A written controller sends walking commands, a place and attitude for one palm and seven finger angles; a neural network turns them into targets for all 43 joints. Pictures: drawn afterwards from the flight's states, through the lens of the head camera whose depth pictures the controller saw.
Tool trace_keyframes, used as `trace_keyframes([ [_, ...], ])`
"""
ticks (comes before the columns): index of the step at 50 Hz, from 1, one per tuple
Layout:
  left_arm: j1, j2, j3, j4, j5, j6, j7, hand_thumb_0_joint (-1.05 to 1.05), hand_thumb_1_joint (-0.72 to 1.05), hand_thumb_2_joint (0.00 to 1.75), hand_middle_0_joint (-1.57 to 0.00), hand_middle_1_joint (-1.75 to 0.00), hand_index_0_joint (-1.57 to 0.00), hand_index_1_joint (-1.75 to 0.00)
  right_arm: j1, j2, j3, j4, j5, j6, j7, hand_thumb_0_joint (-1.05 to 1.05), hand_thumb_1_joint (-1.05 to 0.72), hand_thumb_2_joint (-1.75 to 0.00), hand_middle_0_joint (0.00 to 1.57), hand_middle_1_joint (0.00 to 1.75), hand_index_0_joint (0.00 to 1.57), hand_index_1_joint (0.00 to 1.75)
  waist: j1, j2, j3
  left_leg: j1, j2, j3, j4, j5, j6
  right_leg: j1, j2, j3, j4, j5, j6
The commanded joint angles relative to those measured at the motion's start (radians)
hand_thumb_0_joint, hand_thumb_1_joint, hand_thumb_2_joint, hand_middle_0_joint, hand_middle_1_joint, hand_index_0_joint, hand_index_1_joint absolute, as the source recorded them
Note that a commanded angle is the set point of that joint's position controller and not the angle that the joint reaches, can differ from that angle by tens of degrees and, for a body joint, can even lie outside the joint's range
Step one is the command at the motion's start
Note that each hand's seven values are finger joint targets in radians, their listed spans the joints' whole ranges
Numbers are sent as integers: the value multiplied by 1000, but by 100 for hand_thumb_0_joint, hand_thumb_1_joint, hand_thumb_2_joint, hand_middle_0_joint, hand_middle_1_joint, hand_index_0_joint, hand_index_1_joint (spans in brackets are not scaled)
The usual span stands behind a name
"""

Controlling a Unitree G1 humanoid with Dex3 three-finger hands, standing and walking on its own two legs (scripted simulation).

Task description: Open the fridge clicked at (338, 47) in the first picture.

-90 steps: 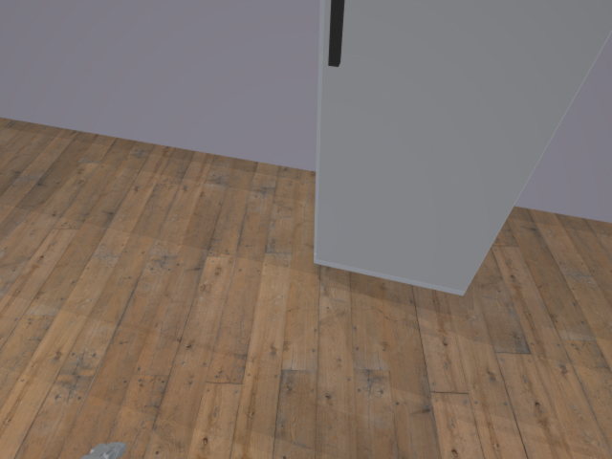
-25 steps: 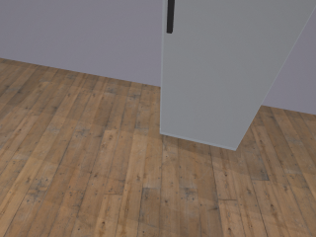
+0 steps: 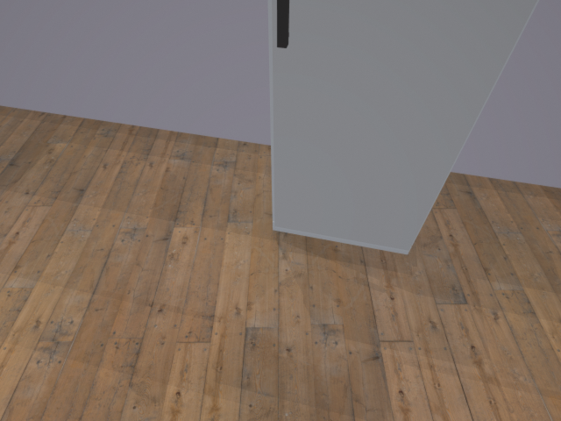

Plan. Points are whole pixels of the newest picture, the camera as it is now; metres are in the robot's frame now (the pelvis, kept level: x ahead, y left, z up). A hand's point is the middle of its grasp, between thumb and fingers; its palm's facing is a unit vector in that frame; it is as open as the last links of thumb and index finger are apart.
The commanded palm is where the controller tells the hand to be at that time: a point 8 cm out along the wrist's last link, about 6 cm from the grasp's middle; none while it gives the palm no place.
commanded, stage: turn to face it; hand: left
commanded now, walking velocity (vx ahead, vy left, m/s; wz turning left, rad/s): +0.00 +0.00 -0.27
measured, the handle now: out of the picture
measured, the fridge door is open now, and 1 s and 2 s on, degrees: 0 0 0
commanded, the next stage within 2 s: take the last steps up to it in 0.24 s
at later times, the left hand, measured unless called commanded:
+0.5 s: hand out of the picture +0.07 +0.20 -0.18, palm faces -0.11 -0.97 -0.20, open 7.4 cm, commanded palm none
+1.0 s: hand out of the picture +0.08 +0.17 -0.18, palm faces -0.07 -0.99 -0.11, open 7.4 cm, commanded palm none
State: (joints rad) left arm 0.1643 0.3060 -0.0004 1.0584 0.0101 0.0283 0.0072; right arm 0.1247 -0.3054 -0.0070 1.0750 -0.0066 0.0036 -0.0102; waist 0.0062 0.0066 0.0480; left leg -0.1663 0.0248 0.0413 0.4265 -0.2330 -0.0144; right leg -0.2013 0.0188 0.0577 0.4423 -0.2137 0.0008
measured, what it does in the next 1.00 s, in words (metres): walks ahead: right foot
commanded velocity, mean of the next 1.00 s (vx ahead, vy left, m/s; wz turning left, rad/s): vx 0.20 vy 0.02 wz -0.08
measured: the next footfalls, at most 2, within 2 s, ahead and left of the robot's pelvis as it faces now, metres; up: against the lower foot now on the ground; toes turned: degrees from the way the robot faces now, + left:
right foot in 0.72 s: +0.07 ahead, -0.13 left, +0.00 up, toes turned -16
left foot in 1.06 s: +0.30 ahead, +0.11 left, +0.00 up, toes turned +1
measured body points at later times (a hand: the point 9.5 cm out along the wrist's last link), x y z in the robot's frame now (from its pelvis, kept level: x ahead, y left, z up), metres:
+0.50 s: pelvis -0.01 +0.02 -0.01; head +0.00 +0.02 +0.44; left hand +0.08 +0.25 -0.16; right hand -0.03 -0.23 -0.16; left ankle +0.00 +0.12 -0.74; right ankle +0.00 -0.11 -0.72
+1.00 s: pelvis +0.13 +0.01 -0.01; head +0.14 +0.03 +0.44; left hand +0.09 +0.22 -0.17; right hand +0.13 -0.23 -0.15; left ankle +0.22 +0.11 -0.71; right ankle +0.04 -0.12 -0.74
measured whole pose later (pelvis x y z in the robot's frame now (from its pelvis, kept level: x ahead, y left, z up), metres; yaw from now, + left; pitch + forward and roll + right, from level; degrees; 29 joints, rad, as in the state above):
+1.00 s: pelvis +0.13 +0.01 -0.01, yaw -9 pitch +0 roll -2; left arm 0.42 0.12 0.03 1.13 0.03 -0.05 0.01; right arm 0.24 -0.17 -0.06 1.03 -0.01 -0.01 0.03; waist 0.02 -0.01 0.02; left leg -0.49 0.11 0.10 0.78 -0.27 -0.01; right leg -0.07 -0.06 -0.12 0.39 -0.31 0.05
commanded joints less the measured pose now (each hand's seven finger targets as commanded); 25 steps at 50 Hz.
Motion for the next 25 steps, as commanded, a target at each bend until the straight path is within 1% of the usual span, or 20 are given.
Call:
trace_keyframes([
  [1,22,127,35,-85,6,-9,8,0,90,90,-20,-30,-20,-30,43,-114,-34,-63,-3,-7,-16,0,-90,-90,20,30,20,30,-14,-15,-67,26,117,-57,-12,115,21,-58,-105,111,-5,214,-28],
  [3,28,118,40,-98,8,-7,8,0,90,90,-20,-30,-20,-30,50,-110,-41,-73,-3,-6,-17,0,-90,-90,20,30,20,30,-14,-9,-66,16,123,-59,-9,94,26,-75,-93,116,19,203,-29],
  [5,39,106,43,-110,8,-6,7,0,90,90,-20,-30,-20,-30,51,-106,-48,-82,-3,-6,-18,0,-90,-90,20,30,20,30,-10,13,-70,9,134,-66,-6,80,34,-89,-79,110,45,190,-28],
  [6,45,102,45,-116,9,-5,6,0,90,90,-20,-30,-20,-30,49,-102,-50,-88,-3,-4,-19,0,-90,-90,20,30,20,30,-8,10,-60,-3,137,-62,-1,53,35,-102,-76,113,51,175,-28],
  [9,57,92,52,-132,12,-4,6,0,90,90,-20,-30,-20,-30,56,-80,-59,-102,-3,0,-18,0,-90,-90,20,30,20,30,-8,1,-51,-30,124,-45,26,-37,34,-135,-80,148,44,119,-38],
  [10,56,91,53,-136,13,-4,6,0,90,90,-20,-30,-20,-30,63,-75,-61,-105,-3,1,-17,0,-90,-90,20,30,20,30,-11,-24,-54,-35,117,-41,42,-56,33,-142,-84,162,37,105,-43],
  [12,55,91,58,-145,14,-3,7,0,90,90,-20,-30,-20,-30,77,-52,-63,-106,-3,4,-17,0,-90,-90,20,30,20,30,-16,-53,-44,-57,92,-19,82,-115,25,-166,-103,215,2,43,-57],
  [13,60,92,62,-149,15,-3,8,0,90,90,-20,-30,-20,-30,85,-41,-64,-109,-3,5,-16,0,-90,-90,20,30,20,30,-16,-88,-44,-58,75,-2,113,-133,21,-181,-117,246,-23,17,-67],
  [14,60,96,64,-151,15,-3,9,0,90,90,-20,-30,-20,-30,98,-30,-66,-108,-3,6,-17,0,-90,-90,20,30,20,30,-21,-107,-52,-52,59,9,144,-138,15,-189,-136,281,-51,0,-79],
  [15,55,97,67,-154,15,-2,12,0,90,90,-20,-30,-20,-30,115,-16,-65,-104,-2,6,-17,0,-90,-90,20,30,20,30,-27,-136,-54,-53,47,12,165,-143,12,-193,-148,303,-72,-17,-90],
  [16,51,97,69,-160,14,0,13,0,90,90,-20,-30,-20,-30,129,-11,-63,-102,-2,6,-17,0,-90,-90,20,30,20,30,-28,-143,-53,-51,40,14,172,-143,10,-201,-156,315,-86,-36,-95],
  [17,46,87,70,-163,14,0,15,0,90,90,-20,-30,-20,-30,146,0,-62,-95,-2,3,-17,0,-90,-90,20,30,20,30,-34,-145,-59,-40,40,8,161,-131,12,-202,-151,309,-88,-43,-97],
  [18,56,72,69,-159,12,-1,14,0,90,90,-20,-30,-20,-30,160,-1,-59,-85,-5,0,-15,0,-90,-90,20,30,20,30,-32,-132,-80,-9,47,2,131,-146,16,-203,-128,287,-91,-122,-89],
  [19,58,62,69,-159,12,0,10,0,90,90,-20,-30,-20,-30,178,-9,-59,-78,-9,-3,-13,0,-90,-90,20,30,20,30,-33,-107,-80,13,64,-18,88,-208,27,-226,-92,252,-86,-275,-75],
  [20,51,46,67,-167,15,2,5,0,90,90,-20,-30,-20,-30,196,-23,-64,-73,-14,-6,-8,0,-90,-90,20,30,20,30,-38,-55,-68,33,98,-58,27,-318,44,-277,-49,205,-45,-392,-60],
  [21,42,25,67,-175,18,2,-2,0,90,90,-20,-30,-20,-30,214,-53,-72,-70,-22,-10,-7,0,-90,-90,20,30,20,30,-48,40,-42,59,163,-148,-80,-452,76,-360,7,129,63,-427,-37],
  [22,34,-8,65,-183,18,-1,-7,0,90,90,-20,-30,-20,-30,241,-101,-85,-65,-26,-15,-8,0,-90,-90,20,30,20,30,-64,184,-21,38,296,-315,-234,-603,139,-394,64,-2,307,-337,-11],
  [23,13,-17,70,-189,19,-6,-10,0,90,90,-20,-30,-20,-30,227,-117,-91,-72,-21,-25,-9,0,-90,-90,20,30,20,30,-60,234,12,-14,404,-399,-323,-599,197,-405,15,-56,517,-263,-4],
  [24,18,-5,77,-178,24,-9,-15,0,90,90,-20,-30,-20,-30,217,-91,-83,-75,-19,-34,-9,0,-90,-90,20,30,20,30,-45,149,26,-14,394,-366,-323,-513,202,-423,-28,-24,582,-240,-5],
  [25,33,-22,73,-172,24,-16,-23,0,90,90,-20,-30,-20,-30,212,-76,-79,-70,-19,-41,-8,0,-90,-90,20,30,20,30,-30,100,24,9,379,-324,-301,-448,202,-439,-47,-33,571,-228,-9],
])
